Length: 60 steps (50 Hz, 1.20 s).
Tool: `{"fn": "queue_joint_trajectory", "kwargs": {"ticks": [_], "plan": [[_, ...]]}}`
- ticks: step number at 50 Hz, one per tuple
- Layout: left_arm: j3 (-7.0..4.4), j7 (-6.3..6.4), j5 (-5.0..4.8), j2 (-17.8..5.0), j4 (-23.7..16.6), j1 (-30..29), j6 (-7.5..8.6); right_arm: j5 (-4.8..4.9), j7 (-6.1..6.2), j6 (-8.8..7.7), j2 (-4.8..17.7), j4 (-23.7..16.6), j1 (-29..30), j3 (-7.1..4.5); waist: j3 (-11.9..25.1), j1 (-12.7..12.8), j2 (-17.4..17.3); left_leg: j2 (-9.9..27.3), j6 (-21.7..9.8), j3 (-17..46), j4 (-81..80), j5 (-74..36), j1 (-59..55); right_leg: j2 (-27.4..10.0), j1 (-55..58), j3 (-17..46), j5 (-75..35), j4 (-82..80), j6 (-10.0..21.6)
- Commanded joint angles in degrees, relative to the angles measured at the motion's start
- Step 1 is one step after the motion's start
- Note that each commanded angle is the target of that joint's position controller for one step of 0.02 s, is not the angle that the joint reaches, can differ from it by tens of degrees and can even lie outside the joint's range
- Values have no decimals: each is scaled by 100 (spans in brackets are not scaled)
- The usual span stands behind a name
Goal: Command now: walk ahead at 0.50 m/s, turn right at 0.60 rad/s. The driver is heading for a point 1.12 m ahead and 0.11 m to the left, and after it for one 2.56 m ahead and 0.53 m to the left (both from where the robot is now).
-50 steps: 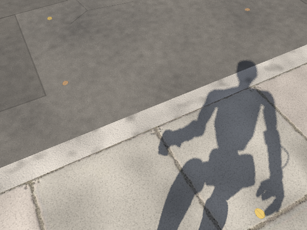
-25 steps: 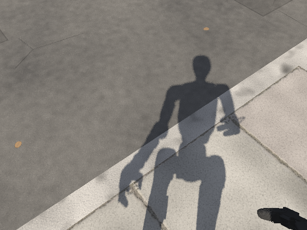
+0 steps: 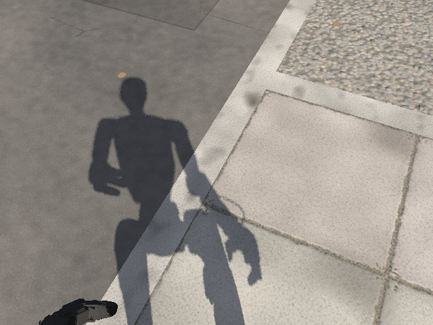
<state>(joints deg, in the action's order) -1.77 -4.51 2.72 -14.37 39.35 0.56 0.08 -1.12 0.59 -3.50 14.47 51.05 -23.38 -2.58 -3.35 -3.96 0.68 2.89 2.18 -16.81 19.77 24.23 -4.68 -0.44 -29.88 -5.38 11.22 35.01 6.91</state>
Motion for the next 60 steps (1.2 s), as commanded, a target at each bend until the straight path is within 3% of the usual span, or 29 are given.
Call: {"fn": "queue_joint_trajectory", "kwargs": {"ticks": [1, 2, 3, 4, 6, 7, 9, 12, 18, 23, 26, 28, 29, 30, 31, 32, 33, 35, 39, 45, 49, 51, 53, 54, 55, 56, 57, 58, 60], "plan": [[-346, 169, 77, -780, 218, 1758, 131, 10, 52, 82, 1167, -307, 14, -240, 1170, 1075, -323, 1180, -592, 140, 2819, -5544, 793, 571, 2503, -32, 320, -632, 494], [-534, 265, 106, -1436, 254, 2228, 119, 82, -24, 53, 659, -672, -145, -112, 1889, 1081, 750, 720, -290, 144, 4786, -2368, 2910, -1022, 4401, 2299, 1384, -855, 1051], [-615, 312, -119, -1802, 98, 2158, 65, 2, -86, 10, 703, -1029, 247, -140, 2231, 977, 1147, -291, -52, 1043, 6125, 808, 4402, -2021, 4926, 4968, 733, -1742, 1590], [-590, 367, -176, -1639, 195, 2199, 23, -30, -102, -12, 896, -1157, 908, -172, 1563, 1128, 355, 23, -113, 1719, 6172, 271, 4987, -1791, 4638, 4097, -79, -1791, 1461], [-446, 434, -218, -1092, 286, 1694, 84, 15, -102, -82, 706, -1038, 766, -96, 534, 580, -49, 439, -167, 1747, 5138, -431, 4475, -1280, 3133, 2758, -1446, -1855, 1052], [-394, 452, -254, -951, 274, 1480, 128, -89, -101, -2, 704, -1014, 653, -100, 400, 350, -2, 506, -110, 1784, 4832, -451, 4095, -1001, 2620, 2430, -1799, -1931, 929], [-344, 424, -270, -843, 228, 1371, 236, -190, -140, 187, 665, -943, 438, -97, 533, 181, 96, 482, -3, 1732, 4584, -523, 3678, -744, 2223, 2154, -2125, -2052, 923], [-395, 393, -256, -999, 337, 1688, 307, -164, -173, 286, 559, -1082, 846, -80, 379, 267, 81, 431, 108, 1659, 4022, -1043, 3932, -585, 2012, 2128, -1720, -2300, 919], [-308, 413, -255, -834, 662, 2401, 399, -111, -226, 226, 472, -1304, 1871, -26, 118, 702, 231, 370, -31, 1579, 2514, -2325, 4463, -633, 2823, 1877, -2167, -2450, 577], [-255, 489, -140, -877, 891, 2721, 442, -44, -297, 156, 471, -1527, 2534, 18, -134, 908, 234, 125, -423, 1367, 1690, -2307, 4445, -904, 3536, 1554, -2754, -2439, 421], [-242, 566, -80, -974, 954, 2463, 458, -18, -295, 128, 552, -1399, 2069, -22, -27, 579, 308, -288, -760, 1237, 1302, -1702, 3480, -993, 3621, 1151, -4443, -1951, 212], [-256, 584, -30, -1090, 997, 2354, 437, -18, -201, 95, 742, -996, 872, -135, 615, 59, 273, -752, -999, 1086, 1041, -1377, 2170, -864, 3678, 838, -5816, -400, 59], [-236, 591, -60, -1083, 955, 2257, 445, -83, -146, 50, 877, -754, 7, -202, 1049, -362, 147, -471, -1213, 1457, 805, -1580, 917, -709, 2962, 637, -5065, 864, -37], [-137, 566, -210, -744, 704, 2449, 492, -179, -83, 46, 1517, -684, -662, -380, 1685, -408, -770, 973, -1863, 3716, 687, -1251, -624, -57, 1266, 236, -2718, 3028, -304], [-158, 509, -163, -726, 666, 2618, 527, 6, -154, 114, 1520, -624, -406, -400, 1947, -4, -1531, 1741, -2439, 6157, -161, -1828, -1161, 836, -182, 594, 1548, 4324, -430], [-139, 486, -19, -837, 589, 2247, 537, 138, -207, 135, 1333, -735, 173, -379, 1215, 145, -755, 1590, -2390, 5651, -261, -1338, -562, 348, -687, 1109, 1220, 4523, -383], [-120, 447, -41, -870, 495, 1823, 584, 127, -215, 147, 1050, -813, 484, -319, 679, 148, -253, 1422, -2280, 4902, -373, -1387, 162, 81, -762, 1064, 835, 4286, -402], [-91, 411, -5, -755, 352, 1593, 519, 83, -177, 125, 776, -716, 597, -230, 142, 418, 1, 911, -1951, 4085, -618, -2124, 1198, -240, -453, 1005, 686, 3463, -503], [5, 377, 40, -529, 257, 1537, 266, 119, -160, 9, 949, -603, 385, -275, 262, 534, -267, 468, -1888, 3424, -818, -2838, 1696, -326, -219, 727, 486, 2579, -828], [97, 323, -36, -423, -210, 123, 280, 133, -119, 63, 1031, -516, -158, -349, 150, 43, -414, 147, -1493, 3341, -708, -2911, 1406, -247, -455, 587, -926, 703, -1050], [118, 329, -99, -485, -422, -371, 357, 42, -66, 103, 1078, -531, -392, -378, 231, -143, -474, 271, -1405, 3640, -218, -3543, 901, -38, -334, 624, -853, 81, -974], [82, 349, -114, -616, -406, -137, 405, 9, -25, 109, 1146, -632, -175, -401, 281, 52, -545, 355, -1252, 3871, 53, -3594, 942, 51, 248, 733, -519, -332, -852], [-14, 428, -114, -822, -145, 777, 480, 20, -37, 78, 1223, -724, 144, -413, 596, 536, -475, 158, -1035, 3896, 848, -3925, 1276, 240, 1642, 695, -232, -858, -655], [-111, 509, -34, -1102, -16, 1465, 560, 85, -91, 23, 1050, -751, 154, -361, 1077, 866, -65, -203, -877, 3571, 1964, -3554, 1676, -286, 2759, 1157, -56, -1116, -428], [-234, 615, 100, -1570, -28, 2250, 556, 237, -104, -29, 552, -954, -15, -228, 1961, 1070, 764, -669, -689, 2848, 3591, -1672, 2677, -1831, 4205, 2838, 1197, -1364, -42], [-325, 603, 50, -1842, 11, 2057, 433, 192, -100, 14, 545, -1107, -476, -200, 2083, 670, 1709, -1121, -643, 2313, 4488, 975, 3948, -2610, 4476, 4989, 1451, -1961, 488], [-243, 576, -20, -1249, -22, 1751, 375, 22, -55, 130, 897, -872, -298, -248, 1296, 573, 653, -550, -679, 2347, 4978, 468, 4316, -2402, 3815, 4550, 1977, -1873, 485], [-135, 548, -68, -793, -67, 1480, 378, -20, -121, 150, 884, -882, 98, -247, 711, 593, 146, -396, -644, 2294, 4876, -47, 4242, -2049, 3140, 3620, 1574, -1993, 355], [-74, 542, -67, -595, 28, 1368, 428, -91, -232, 228, 736, -943, 345, -236, 312, 457, 455, -128, -533, 2169, 4568, -413, 4036, -1570, 2491, 2348, 242, -2244, 137]]}}
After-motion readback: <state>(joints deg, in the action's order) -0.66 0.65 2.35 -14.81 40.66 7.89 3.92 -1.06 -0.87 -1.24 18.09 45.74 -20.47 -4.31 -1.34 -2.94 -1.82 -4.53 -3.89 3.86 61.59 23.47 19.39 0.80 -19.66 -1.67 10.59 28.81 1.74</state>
